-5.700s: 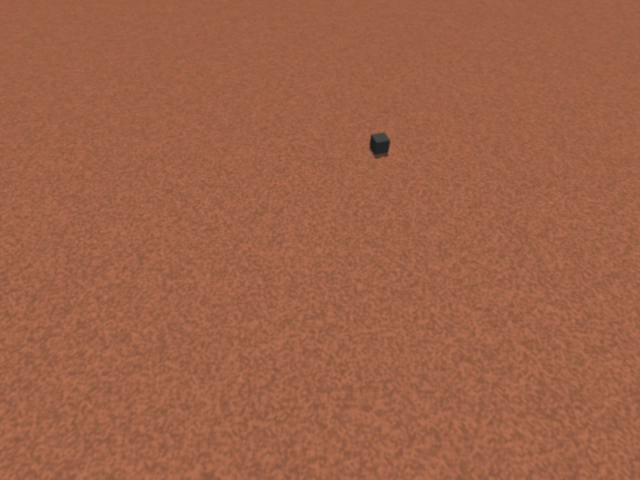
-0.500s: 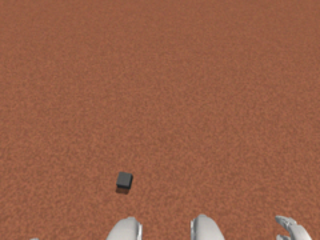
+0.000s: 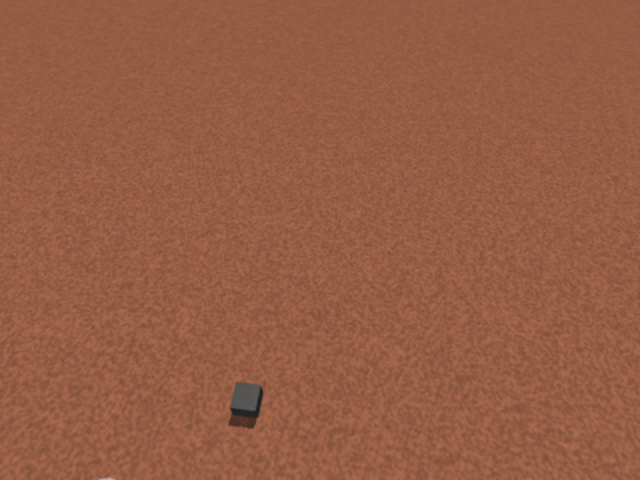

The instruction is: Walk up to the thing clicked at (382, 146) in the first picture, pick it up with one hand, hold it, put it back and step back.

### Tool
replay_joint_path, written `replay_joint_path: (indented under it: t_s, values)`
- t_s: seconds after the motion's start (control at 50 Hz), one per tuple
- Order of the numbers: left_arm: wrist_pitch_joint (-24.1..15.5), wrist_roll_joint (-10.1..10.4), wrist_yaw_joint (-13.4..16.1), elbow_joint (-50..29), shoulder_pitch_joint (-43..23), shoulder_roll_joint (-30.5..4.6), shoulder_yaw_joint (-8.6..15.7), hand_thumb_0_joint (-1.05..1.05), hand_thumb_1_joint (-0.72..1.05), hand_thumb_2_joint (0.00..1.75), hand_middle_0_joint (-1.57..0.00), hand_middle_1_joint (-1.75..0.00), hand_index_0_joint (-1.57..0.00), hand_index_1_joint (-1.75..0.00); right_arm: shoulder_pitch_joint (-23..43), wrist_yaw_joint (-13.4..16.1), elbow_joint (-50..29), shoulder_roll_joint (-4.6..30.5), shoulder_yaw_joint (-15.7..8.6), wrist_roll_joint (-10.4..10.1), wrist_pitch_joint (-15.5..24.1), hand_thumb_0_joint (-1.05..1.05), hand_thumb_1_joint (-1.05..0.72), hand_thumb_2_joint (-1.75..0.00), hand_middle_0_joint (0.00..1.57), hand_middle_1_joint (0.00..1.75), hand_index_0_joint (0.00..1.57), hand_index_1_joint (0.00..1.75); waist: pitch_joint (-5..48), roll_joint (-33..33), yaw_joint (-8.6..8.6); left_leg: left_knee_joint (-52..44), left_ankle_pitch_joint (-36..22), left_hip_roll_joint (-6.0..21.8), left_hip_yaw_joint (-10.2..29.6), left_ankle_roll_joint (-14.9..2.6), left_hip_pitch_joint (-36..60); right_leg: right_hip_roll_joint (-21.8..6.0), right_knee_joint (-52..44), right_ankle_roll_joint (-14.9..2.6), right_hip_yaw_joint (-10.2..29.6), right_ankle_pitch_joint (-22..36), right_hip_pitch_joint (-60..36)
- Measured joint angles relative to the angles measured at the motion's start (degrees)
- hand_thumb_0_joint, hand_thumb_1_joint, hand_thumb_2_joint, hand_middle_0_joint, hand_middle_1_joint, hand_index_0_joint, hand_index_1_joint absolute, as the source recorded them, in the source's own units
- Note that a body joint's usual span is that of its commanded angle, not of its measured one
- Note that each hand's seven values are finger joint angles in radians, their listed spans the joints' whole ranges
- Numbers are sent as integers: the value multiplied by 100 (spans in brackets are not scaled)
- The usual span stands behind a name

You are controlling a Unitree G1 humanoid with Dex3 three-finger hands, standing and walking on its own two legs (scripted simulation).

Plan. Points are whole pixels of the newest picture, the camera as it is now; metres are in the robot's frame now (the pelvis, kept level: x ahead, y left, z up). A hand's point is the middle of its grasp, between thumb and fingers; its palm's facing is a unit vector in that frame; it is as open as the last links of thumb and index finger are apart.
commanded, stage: walk up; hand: left
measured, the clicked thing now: (247, 400) +0.42 +0.21 -0.73
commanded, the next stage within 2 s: stand in 1.04 s
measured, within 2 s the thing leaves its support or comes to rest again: neither
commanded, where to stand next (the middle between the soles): +0.04 +0.00 m, yaw -2 degrees
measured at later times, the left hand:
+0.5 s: hand out of the picture +0.11 +0.24 -0.14, palm faces -0.05 -0.94 -0.33, open 7.3 cm
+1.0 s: hand out of the picture +0.11 +0.25 -0.14, palm faces -0.06 -0.94 -0.32, open 7.3 cm
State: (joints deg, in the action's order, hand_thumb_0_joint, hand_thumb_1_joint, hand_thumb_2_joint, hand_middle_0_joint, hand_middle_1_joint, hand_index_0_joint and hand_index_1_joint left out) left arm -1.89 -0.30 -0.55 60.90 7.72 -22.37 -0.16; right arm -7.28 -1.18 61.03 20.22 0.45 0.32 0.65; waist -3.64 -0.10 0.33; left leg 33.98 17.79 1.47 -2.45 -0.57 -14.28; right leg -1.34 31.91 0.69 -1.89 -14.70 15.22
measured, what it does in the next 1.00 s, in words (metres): stands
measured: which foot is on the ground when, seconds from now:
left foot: down 0.00-1.00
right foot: down 0.00-1.00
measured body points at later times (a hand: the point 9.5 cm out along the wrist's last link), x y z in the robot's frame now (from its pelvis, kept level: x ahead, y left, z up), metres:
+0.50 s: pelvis +0.01 -0.01 +0.02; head +0.01 -0.01 +0.47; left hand +0.11 +0.29 -0.11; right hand +0.09 -0.31 -0.11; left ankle +0.01 +0.11 -0.73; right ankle +0.03 -0.13 -0.73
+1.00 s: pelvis +0.02 +0.00 +0.02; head +0.02 +0.00 +0.47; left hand +0.12 +0.30 -0.12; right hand +0.09 -0.30 -0.11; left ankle +0.01 +0.11 -0.73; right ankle +0.03 -0.13 -0.73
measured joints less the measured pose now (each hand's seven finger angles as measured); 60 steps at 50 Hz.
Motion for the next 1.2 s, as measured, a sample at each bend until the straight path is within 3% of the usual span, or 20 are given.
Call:
replay_joint_path:
  t_s: [0.4,0.76,1.2]
  values:
    - [59,1,-12,510,-491,230,-33,0,91,90,-21,-30,-21,-30,490,49,499,73,-96,-7,9,1,-91,-90,21,30,20,30,115,23,-38,-1283,-593,5,-122,76,761,53,-1101,-29,95,525,-635]
    - [110,-40,-13,637,-305,260,39,0,91,90,-21,-30,-21,-30,191,45,640,-33,-119,28,-17,1,-91,-90,21,30,20,30,94,-5,-65,-1500,-638,-8,-199,46,885,51,-1358,12,168,621,-750]
    - [117,-27,24,493,-381,266,18,0,91,90,-21,-30,-21,-30,333,80,539,-68,-135,21,-2,1,-91,-90,21,30,20,30,95,53,-80,-1687,-675,-81,-191,15,1054,-16,-1457,61,161,606,-889]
